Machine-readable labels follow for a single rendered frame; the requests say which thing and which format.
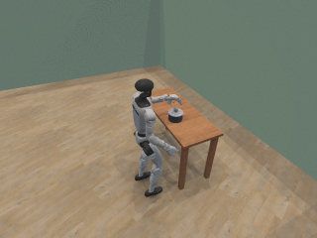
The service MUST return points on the right robot forearm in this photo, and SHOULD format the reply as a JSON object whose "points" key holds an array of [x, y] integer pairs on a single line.
{"points": [[158, 142]]}

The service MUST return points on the robot torso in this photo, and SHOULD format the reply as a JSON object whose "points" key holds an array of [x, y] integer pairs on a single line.
{"points": [[140, 122]]}

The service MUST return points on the robot left hand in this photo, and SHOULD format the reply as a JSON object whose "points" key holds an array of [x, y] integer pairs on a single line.
{"points": [[174, 97]]}

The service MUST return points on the robot left upper arm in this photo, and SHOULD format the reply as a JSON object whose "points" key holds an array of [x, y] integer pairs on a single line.
{"points": [[138, 93]]}

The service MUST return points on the pot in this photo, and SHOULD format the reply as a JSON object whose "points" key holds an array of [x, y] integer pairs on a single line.
{"points": [[175, 119]]}

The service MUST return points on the left robot foot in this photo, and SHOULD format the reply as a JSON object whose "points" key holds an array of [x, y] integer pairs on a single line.
{"points": [[144, 176]]}

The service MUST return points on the robot right upper arm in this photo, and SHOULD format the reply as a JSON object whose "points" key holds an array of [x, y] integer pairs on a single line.
{"points": [[150, 118]]}

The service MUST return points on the left robot forearm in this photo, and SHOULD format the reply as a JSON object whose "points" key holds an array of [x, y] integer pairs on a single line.
{"points": [[159, 99]]}

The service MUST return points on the lid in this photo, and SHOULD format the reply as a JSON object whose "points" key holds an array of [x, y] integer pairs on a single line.
{"points": [[172, 113]]}

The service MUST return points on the robot right hand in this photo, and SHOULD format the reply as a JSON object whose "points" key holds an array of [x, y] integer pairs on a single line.
{"points": [[172, 150]]}

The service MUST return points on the table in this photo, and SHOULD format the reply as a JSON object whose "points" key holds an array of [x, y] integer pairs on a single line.
{"points": [[194, 129]]}

